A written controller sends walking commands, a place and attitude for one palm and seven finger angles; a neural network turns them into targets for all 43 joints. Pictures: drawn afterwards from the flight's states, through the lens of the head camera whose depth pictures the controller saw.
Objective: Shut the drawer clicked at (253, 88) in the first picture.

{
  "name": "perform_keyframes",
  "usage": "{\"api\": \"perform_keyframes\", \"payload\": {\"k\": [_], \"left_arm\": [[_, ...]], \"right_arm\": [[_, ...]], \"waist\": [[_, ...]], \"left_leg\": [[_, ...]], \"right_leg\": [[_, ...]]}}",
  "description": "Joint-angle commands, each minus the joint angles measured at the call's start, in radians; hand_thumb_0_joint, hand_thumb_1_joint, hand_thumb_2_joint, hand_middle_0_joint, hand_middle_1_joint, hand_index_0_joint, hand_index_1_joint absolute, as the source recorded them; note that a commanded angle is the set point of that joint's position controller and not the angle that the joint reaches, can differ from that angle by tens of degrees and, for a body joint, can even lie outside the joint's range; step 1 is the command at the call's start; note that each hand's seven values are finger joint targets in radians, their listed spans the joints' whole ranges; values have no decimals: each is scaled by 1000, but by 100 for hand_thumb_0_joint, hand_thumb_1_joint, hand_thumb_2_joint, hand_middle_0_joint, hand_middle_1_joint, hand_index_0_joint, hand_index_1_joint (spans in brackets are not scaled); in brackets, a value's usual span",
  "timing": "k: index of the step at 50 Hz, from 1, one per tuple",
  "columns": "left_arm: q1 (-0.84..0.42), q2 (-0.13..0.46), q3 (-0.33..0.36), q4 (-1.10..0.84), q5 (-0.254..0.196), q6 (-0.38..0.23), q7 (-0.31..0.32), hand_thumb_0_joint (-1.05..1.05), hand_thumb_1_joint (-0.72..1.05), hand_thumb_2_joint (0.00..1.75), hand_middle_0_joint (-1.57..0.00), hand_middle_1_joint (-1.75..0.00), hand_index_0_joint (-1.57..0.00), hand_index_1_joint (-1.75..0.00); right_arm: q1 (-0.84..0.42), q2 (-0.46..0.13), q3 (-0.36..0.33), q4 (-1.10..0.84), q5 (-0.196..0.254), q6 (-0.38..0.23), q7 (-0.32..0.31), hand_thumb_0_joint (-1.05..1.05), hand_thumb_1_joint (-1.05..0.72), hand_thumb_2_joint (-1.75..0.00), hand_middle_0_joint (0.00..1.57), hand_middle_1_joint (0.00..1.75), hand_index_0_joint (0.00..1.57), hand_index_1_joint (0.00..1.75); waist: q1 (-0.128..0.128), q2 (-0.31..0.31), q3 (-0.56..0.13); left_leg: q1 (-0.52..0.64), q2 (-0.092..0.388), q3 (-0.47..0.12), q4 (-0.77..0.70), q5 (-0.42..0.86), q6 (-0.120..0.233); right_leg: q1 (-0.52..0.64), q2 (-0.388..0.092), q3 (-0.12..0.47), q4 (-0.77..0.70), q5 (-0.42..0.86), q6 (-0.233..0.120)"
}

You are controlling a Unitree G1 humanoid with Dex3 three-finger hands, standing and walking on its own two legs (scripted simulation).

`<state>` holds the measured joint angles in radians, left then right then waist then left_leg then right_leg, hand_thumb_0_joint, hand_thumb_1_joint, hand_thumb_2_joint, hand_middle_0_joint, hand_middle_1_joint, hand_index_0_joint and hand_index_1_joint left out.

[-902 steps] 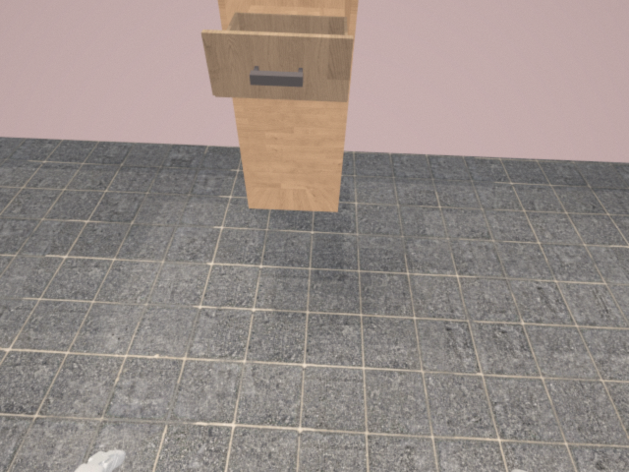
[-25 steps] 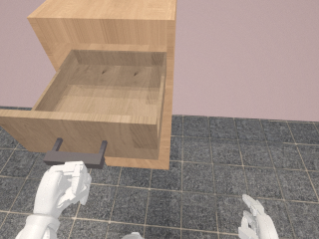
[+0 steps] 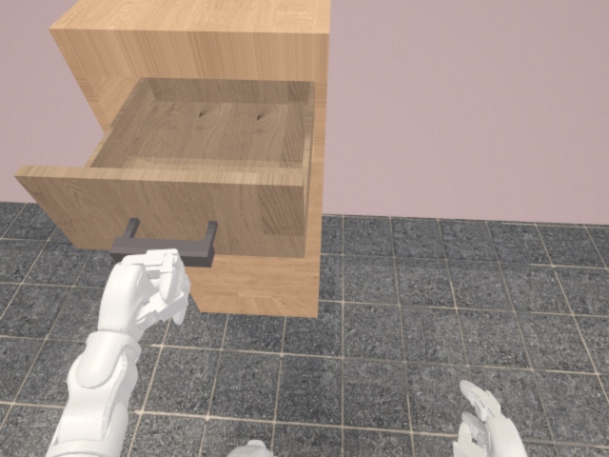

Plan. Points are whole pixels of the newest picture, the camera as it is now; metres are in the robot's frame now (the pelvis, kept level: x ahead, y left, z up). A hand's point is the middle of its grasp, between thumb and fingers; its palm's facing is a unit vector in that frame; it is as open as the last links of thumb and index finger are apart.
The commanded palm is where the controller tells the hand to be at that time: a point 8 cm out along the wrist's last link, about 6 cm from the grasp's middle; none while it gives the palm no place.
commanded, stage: push the drawer shut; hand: left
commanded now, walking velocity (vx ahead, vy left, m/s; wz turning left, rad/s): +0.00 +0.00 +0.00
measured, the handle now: (168, 239) +0.38 +0.20 +0.07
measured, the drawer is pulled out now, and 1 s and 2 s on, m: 0.23 0.11 0.00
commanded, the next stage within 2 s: none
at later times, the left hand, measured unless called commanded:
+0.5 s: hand (195, 250) +0.37 +0.16 +0.06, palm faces -0.04 -1.00 -0.05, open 2.9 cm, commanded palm +0.36 +0.21 +0.07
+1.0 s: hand (206, 222) +0.42 +0.16 +0.07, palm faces -0.03 -1.00 -0.05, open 3.0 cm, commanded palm +0.41 +0.21 +0.07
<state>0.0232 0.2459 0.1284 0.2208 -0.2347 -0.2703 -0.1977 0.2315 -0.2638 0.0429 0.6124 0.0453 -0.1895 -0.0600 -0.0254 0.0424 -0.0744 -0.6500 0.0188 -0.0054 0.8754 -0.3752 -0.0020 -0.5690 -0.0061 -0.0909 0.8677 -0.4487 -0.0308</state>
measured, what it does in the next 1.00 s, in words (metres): stands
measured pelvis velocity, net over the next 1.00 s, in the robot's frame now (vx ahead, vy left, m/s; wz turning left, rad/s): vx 0.01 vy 0.00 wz -0.02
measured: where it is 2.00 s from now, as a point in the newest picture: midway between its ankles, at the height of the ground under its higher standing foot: outside the picture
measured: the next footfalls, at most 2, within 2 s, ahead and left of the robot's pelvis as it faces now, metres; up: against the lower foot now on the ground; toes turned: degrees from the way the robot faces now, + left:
none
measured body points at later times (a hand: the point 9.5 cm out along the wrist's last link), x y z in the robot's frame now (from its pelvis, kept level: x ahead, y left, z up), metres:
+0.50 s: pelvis +0.01 +0.01 +0.00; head +0.07 +0.00 +0.45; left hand +0.36 +0.22 +0.07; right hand +0.13 -0.25 -0.11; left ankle +0.04 +0.12 -0.70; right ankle -0.01 -0.10 -0.70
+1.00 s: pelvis +0.01 +0.00 +0.00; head +0.07 -0.01 +0.44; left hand +0.41 +0.21 +0.07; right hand +0.09 -0.26 -0.12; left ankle +0.04 +0.12 -0.70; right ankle -0.01 -0.10 -0.70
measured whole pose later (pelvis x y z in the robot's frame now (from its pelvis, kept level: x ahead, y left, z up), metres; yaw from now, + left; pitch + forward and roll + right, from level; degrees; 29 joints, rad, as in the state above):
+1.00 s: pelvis +0.01 +0.00 +0.00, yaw -1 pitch +12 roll -1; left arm -0.48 0.29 0.21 0.75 -0.17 -0.35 -0.18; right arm 0.29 -0.26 0.03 0.66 0.03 -0.05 -0.02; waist -0.06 0.02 -0.07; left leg -0.70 0.03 0.01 0.87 -0.38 0.00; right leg -0.63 0.00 -0.07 0.87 -0.44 -0.03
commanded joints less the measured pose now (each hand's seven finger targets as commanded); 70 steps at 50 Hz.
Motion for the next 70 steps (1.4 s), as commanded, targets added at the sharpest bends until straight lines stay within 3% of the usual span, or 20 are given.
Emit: {"api": "perform_keyframes", "payload": {"k": [1,7,9,12,14,21,23,27,31,34,39,40,44,49,52,58,59,61,65,70], "left_arm": [[-369,87,18,-198,-10,-71,29,0,90,90,-140,-160,-140,-160],[-451,139,59,-126,5,-75,44,0,90,90,-140,-160,-140,-160],[-437,166,95,-93,4,-80,43,0,90,90,-140,-160,-140,-160],[-511,144,74,-67,4,-80,37,0,90,90,-140,-160,-140,-160],[-536,168,96,-27,4,-80,40,0,90,90,-140,-160,-140,-160],[-619,118,46,13,13,-88,41,0,90,90,-140,-160,-140,-160],[-656,150,67,44,18,-93,45,0,90,90,-140,-160,-140,-160],[-726,154,72,96,26,-98,46,0,90,90,-140,-160,-140,-160],[-748,167,86,120,28,-105,41,0,90,90,-140,-160,-140,-160],[-776,185,100,158,29,-111,39,0,90,90,-140,-160,-140,-160],[-838,162,75,186,34,-124,37,0,90,90,-140,-160,-140,-160],[-840,168,89,197,30,-125,40,0,90,90,-140,-160,-140,-160],[-933,199,105,263,39,-134,42,0,90,90,-140,-160,-140,-160],[-1019,256,143,325,50,-150,35,0,90,90,-140,-160,-140,-160],[-1087,218,106,355,48,-159,28,0,90,90,-140,-160,-140,-160],[-1159,324,186,471,57,-178,30,0,90,90,-140,-160,-140,-160],[-1167,299,167,487,57,-180,26,0,90,90,-140,-160,-140,-160],[-1189,324,189,515,58,-184,25,0,90,90,-140,-160,-140,-160],[-1273,301,161,561,69,-191,27,0,90,90,-140,-160,-140,-160],[-1331,349,192,614,87,-195,38,0,90,90,-140,-160,-140,-160]], "right_arm": [[-48,-124,-56,-139,1,-49,-4,0,-90,-90,20,30,20,30],[-27,-130,-61,-124,-3,-25,0,0,-90,-90,20,30,20,30],[-22,-132,-62,-120,-5,-15,1,0,-90,-90,20,30,20,30],[-17,-128,-61,-113,-2,-4,2,0,-90,-90,20,30,20,30],[-7,-133,-62,-104,-3,6,2,0,-90,-90,20,30,20,30],[21,-131,-68,-99,-5,22,11,0,-90,-90,20,30,20,30],[32,-137,-70,-89,-6,27,12,0,-90,-90,20,30,20,30],[44,-135,-70,-82,-7,41,15,0,-90,-90,20,30,20,30],[56,-133,-74,-80,-9,55,19,0,-90,-90,20,30,20,30],[68,-133,-72,-75,-10,67,21,0,-90,-90,20,30,20,30],[75,-130,-72,-75,-9,77,28,0,-90,-90,20,30,20,30],[83,-131,-75,-71,-10,80,29,0,-90,-90,20,30,20,30],[93,-134,-73,-58,-10,91,26,0,-90,-90,20,30,20,30],[108,-138,-72,-46,-11,106,22,0,-90,-90,20,30,20,30],[112,-134,-70,-39,-10,107,22,0,-90,-90,20,30,20,30],[143,-148,-69,-18,-14,119,20,0,-90,-90,20,30,20,30],[142,-144,-67,-24,-13,121,21,0,-90,-90,20,30,20,30],[149,-146,-68,-21,-15,122,23,0,-90,-90,20,30,20,30],[168,-150,-69,-11,-16,125,26,0,-90,-90,20,30,20,30],[200,-160,-71,0,-24,133,30,0,-90,-90,20,30,20,30]], "waist": [[-44,-9,-200],[-45,-39,-222],[-32,-44,-234],[-45,-6,-233],[-48,-21,-231],[-55,2,-288],[-62,-40,-281],[-64,-10,-280],[-59,-4,-332],[-64,-30,-324],[-71,20,-315],[-72,-17,-322],[-89,-48,-304],[-92,-23,-335],[-108,9,-342],[-110,-16,-337],[-115,-24,-341],[-109,-8,-350],[-136,27,-355],[-147,15,-392]], "left_leg": [[198,-13,-35,-135,53,25],[198,-13,-27,-134,85,25],[181,-16,-20,-132,100,27],[209,-14,-19,-133,115,23],[192,-13,-22,-129,107,25],[249,-9,-30,-127,173,20],[225,-7,-33,-121,164,23],[227,-12,-27,-117,172,23],[243,-13,-19,-106,215,24],[222,-12,-20,-102,221,26],[235,-11,-23,-102,216,24],[235,-10,-21,-100,222,27],[188,-14,-16,-93,172,33],[178,-15,-15,-86,155,33],[193,-15,-15,-82,141,33],[133,-14,-16,-70,113,36],[123,-15,-14,-71,104,37],[114,-15,-12,-65,104,36],[140,-10,-21,-59,103,36],[118,-8,-26,-41,113,38]], "right_leg": [[-6,9,57,-171,110,21],[19,10,67,-171,156,23],[46,9,76,-169,173,23],[26,11,66,-164,196,20],[22,12,69,-165,186,21],[16,17,56,-148,251,17],[14,21,58,-146,242,19],[9,18,64,-145,263,17],[35,18,71,-140,315,18],[39,20,72,-136,327,19],[8,23,70,-135,311,14],[15,24,70,-138,324,16],[10,22,84,-143,296,22],[14,22,93,-140,276,21],[-20,23,92,-143,255,21],[-16,26,103,-140,227,20],[-15,26,105,-139,220,23],[-14,26,109,-137,220,21],[-83,32,95,-127,195,19],[-95,34,96,-111,194,21]]}}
